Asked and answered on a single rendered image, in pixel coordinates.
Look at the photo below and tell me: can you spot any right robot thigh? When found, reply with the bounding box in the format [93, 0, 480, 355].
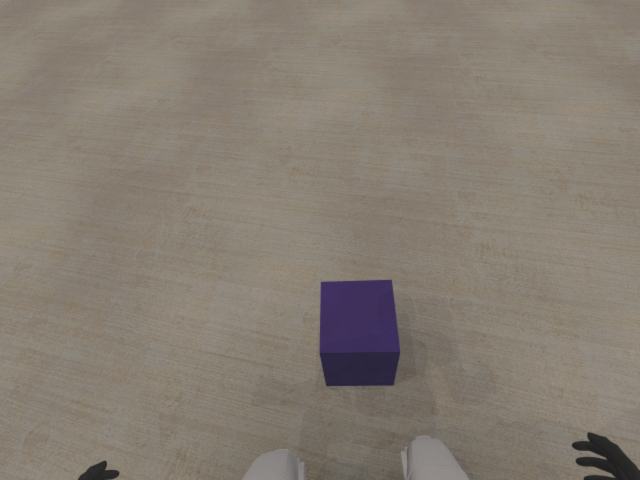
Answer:
[401, 438, 469, 480]

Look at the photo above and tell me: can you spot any left robot thigh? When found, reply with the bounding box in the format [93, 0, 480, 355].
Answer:
[241, 451, 306, 480]

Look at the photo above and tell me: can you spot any robot thigh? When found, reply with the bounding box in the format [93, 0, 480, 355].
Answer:
[401, 438, 469, 480]
[241, 451, 306, 480]

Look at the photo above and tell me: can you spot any right robot hand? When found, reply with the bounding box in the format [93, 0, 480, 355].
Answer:
[572, 432, 640, 480]

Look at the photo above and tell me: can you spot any carton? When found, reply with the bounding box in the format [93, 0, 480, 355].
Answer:
[320, 280, 400, 386]

